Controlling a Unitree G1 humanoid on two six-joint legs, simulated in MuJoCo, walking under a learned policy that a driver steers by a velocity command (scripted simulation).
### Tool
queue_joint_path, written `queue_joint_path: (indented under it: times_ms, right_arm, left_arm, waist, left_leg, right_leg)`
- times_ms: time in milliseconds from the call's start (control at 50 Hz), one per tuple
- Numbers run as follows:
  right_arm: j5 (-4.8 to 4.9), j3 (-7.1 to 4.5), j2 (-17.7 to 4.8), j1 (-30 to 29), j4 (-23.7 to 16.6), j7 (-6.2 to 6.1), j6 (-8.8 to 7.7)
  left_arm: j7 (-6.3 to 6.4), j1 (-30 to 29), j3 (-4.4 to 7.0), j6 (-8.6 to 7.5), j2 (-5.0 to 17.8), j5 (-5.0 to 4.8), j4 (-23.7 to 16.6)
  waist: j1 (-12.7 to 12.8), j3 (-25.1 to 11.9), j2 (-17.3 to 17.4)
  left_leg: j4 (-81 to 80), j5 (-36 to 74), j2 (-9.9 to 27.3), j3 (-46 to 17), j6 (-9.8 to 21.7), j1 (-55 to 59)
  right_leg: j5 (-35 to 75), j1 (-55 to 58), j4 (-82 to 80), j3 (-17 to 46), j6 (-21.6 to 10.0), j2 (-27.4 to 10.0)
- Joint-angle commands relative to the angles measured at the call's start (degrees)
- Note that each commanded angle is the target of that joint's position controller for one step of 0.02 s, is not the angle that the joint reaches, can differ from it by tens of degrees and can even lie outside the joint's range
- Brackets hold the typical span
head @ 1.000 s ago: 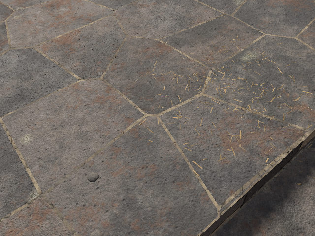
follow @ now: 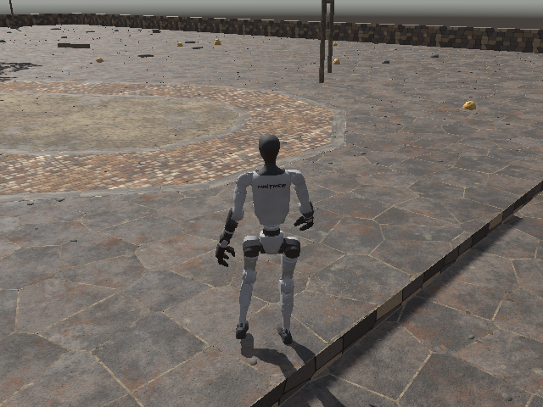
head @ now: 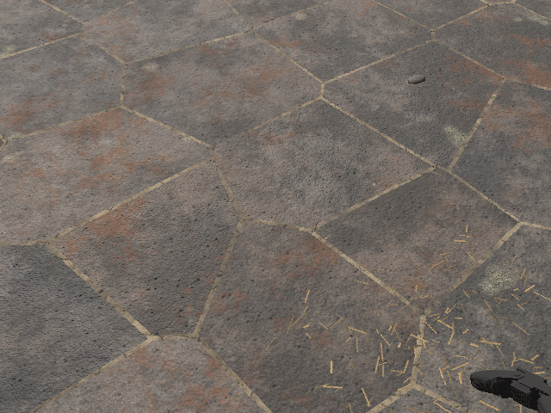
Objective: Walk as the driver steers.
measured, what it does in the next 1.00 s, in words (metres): walks ahead, turning right: left foot, then right foot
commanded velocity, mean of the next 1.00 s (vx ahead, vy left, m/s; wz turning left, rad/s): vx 0.26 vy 0.00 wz -0.49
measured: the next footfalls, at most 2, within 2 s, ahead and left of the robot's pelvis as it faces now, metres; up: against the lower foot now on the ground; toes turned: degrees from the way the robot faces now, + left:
left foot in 0.10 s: +0.13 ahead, +0.16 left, +0.00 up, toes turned -11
right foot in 0.46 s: +0.06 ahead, -0.10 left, +0.00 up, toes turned -22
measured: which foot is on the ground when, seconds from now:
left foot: up 0.00-0.08, down 0.10-0.46, up 0.48-0.86, down 0.88-1.00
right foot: down 0.00-0.10, up 0.12-0.44, down 0.46-0.90, up 0.92-1.00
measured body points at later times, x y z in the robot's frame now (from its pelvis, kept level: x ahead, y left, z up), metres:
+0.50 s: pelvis +0.06 +0.01 -0.01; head +0.07 -0.01 +0.44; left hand +0.32 +0.19 -0.09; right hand +0.04 -0.30 -0.13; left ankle +0.08 +0.17 -0.72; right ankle +0.02 -0.08 -0.74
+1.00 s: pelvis +0.26 -0.04 -0.01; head +0.29 -0.04 +0.44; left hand +0.47 +0.16 -0.12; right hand +0.27 -0.35 -0.10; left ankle +0.38 +0.00 -0.74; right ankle +0.08 -0.10 -0.65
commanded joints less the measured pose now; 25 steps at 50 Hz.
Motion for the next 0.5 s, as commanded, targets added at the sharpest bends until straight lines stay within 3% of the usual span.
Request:
queue_joint_path:
  times_ms: [20, 40, 60, 80, 100, 120, 140, 160, 180, 200, 260, 320, 400, 440, 460, 480, 500]
  right_arm:
    - [6.45, -1.36, -2.73, -1.39, -2.72, -3.04, 2.75]
    - [6.79, -0.72, -2.19, 0.30, -2.74, -4.52, 2.74]
    - [6.62, -1.13, -3.20, 4.32, -1.26, -4.87, 2.45]
    - [5.90, -2.03, -5.40, 6.99, -0.04, -4.84, 2.33]
    - [4.21, -3.20, -9.09, 8.23, -0.06, -5.11, 2.68]
    - [1.75, -3.84, -12.16, 6.64, -1.54, -5.09, 4.06]
    - [0.92, -4.18, -10.91, 5.68, -1.85, -4.74, 4.58]
    - [1.42, -3.42, -6.82, 2.74, -2.86, -4.72, 4.58]
    - [2.10, -3.04, -4.53, 1.05, -2.66, -4.54, 4.46]
    - [2.43, -2.88, -3.84, -0.11, -2.70, -4.43, 4.27]
    - [2.98, -3.74, -5.32, 3.64, -0.57, -4.58, 4.00]
    - [3.62, -4.94, -7.68, 6.00, 0.72, -4.05, 3.60]
    - [4.57, -6.16, -10.41, 7.17, 2.12, -1.94, 2.24]
    - [4.82, -5.75, -8.90, 7.72, 2.95, -1.29, 2.10]
    - [3.98, -4.90, -6.04, 8.50, 3.41, -0.95, 1.90]
    - [1.87, -3.37, -1.32, 6.17, 1.37, -0.31, 1.39]
    - [2.65, -3.96, -3.51, 1.06, -2.96, -0.34, -0.30]
  left_arm:
    - [1.98, -9.35, 2.95, 2.26, 11.76, -4.38, -8.31]
    - [3.46, -5.94, 2.41, 4.23, 11.03, -4.62, -8.25]
    - [4.28, -6.23, 2.22, 5.50, 10.23, -4.15, -9.17]
    - [4.79, -6.65, 1.84, 6.23, 8.07, -3.95, -10.31]
    - [4.71, -3.57, 0.98, 6.46, 3.56, -3.17, -10.69]
    - [4.75, -0.56, 0.14, 6.18, -0.10, -2.49, -11.87]
    - [4.26, -0.45, 0.72, 5.50, 3.62, -2.00, -13.77]
    - [4.25, -0.72, 1.54, 5.86, 6.34, -2.74, -12.93]
    - [4.51, -1.05, 2.03, 6.78, 7.05, -2.88, -11.98]
    - [4.85, -1.40, 2.12, 7.75, 6.58, -2.57, -11.84]
    - [3.87, -6.98, 0.36, 7.87, 1.97, -2.34, -15.74]
    - [2.03, -11.36, -0.99, 6.89, -0.19, -2.34, -18.47]
    - [0.98, -10.28, -0.03, 6.61, 3.13, -2.41, -18.63]
    - [1.11, -5.12, 0.67, 6.73, 3.72, -2.47, -16.42]
    - [1.64, 0.08, 1.63, 6.77, 5.26, -3.00, -14.81]
    - [2.50, 5.89, 3.07, 6.52, 10.89, -2.65, -14.70]
    - [2.02, 6.72, 3.56, 5.29, 15.42, -1.64, -16.25]
  waist:
    - [-5.70, 1.90, 1.86]
    - [-6.43, -2.77, -0.89]
    - [-8.45, -5.54, -5.43]
    - [-9.30, -6.78, -6.93]
    - [-7.73, -8.94, -0.59]
    - [-5.29, -9.36, 11.66]
    - [-4.68, -10.50, 18.50]
    - [-4.71, -7.34, 14.71]
    - [-4.55, -4.73, 11.03]
    - [-4.32, -3.67, 9.57]
    - [-6.54, -2.70, 8.54]
    - [-8.47, -3.31, 9.59]
    - [-7.67, -1.70, 10.23]
    - [-5.03, -1.53, 7.38]
    - [-3.10, -3.16, 3.63]
    - [-1.39, -3.46, -11.67]
    - [-0.12, -2.15, -19.20]
  left_leg:
    - [-21.92, 9.28, -7.21, 5.93, 1.31, 11.53]
    - [-27.93, 13.55, -8.56, 4.07, 1.49, 12.90]
    - [-33.99, 18.77, -8.45, 3.18, 2.25, 16.35]
    - [-38.41, 24.14, -5.10, 2.34, 4.05, 21.38]
    - [-39.63, 27.86, 6.82, -5.99, 9.03, 28.96]
    - [-39.37, 37.02, 19.56, -19.36, 16.83, 32.58]
    - [-42.69, 34.21, 23.80, -26.43, 22.43, 29.24]
    - [-42.19, 29.49, 19.97, -21.07, 21.66, 27.56]
    - [-41.09, 27.34, 15.18, -13.66, 19.12, 25.64]
    - [-40.32, 29.85, 12.75, -9.13, 18.19, 23.82]
    - [-44.63, 19.62, 10.28, -2.91, 18.39, 22.16]
    - [-46.15, 12.55, 10.86, -0.66, 18.88, 21.25]
    - [-45.60, 5.88, 12.92, 0.87, 18.54, 17.93]
    - [-39.70, 1.91, 11.01, 4.32, 16.41, 12.31]
    - [-31.15, -0.61, 8.57, 8.05, 13.90, 6.51]
    - [-6.23, -5.23, 2.50, 15.56, 8.52, -7.50]
    - [3.69, -8.30, -4.38, 8.59, 7.99, -24.06]
  right_leg:
    - [23.55, -7.82, -4.19, 15.44, -8.87, -8.88]
    - [20.29, -2.08, -2.62, 17.56, -7.66, -10.23]
    - [14.69, 1.09, -0.86, 18.27, -5.75, -10.51]
    - [5.11, -0.92, 1.94, 17.02, -2.77, -8.77]
    - [-16.79, -7.59, 11.16, 11.52, 1.19, -4.62]
    - [-30.67, -18.12, 24.11, 1.40, 4.25, 2.62]
    - [-28.77, -21.52, 35.48, -1.54, 6.77, -2.79]
    - [-24.49, -22.71, 41.04, -2.01, 7.98, -5.31]
    - [-20.89, -23.13, 44.01, -2.36, 8.97, -6.32]
    - [-18.68, -22.56, 46.96, -3.18, 9.77, -6.71]
    - [-11.52, -21.08, 40.40, -7.34, 9.76, -9.11]
    - [-12.16, -13.20, 25.82, -9.15, 7.89, -10.39]
    - [-10.54, -1.82, 11.55, -11.75, 3.71, -9.02]
    - [-8.74, 9.61, 4.02, -13.72, 1.24, -6.50]
    - [-10.95, 19.03, 2.23, -10.56, -0.66, -7.48]
    - [-14.11, 27.62, -3.99, 11.00, -5.63, -21.91]
    - [-28.34, 28.83, -13.25, 34.75, -16.08, -30.06]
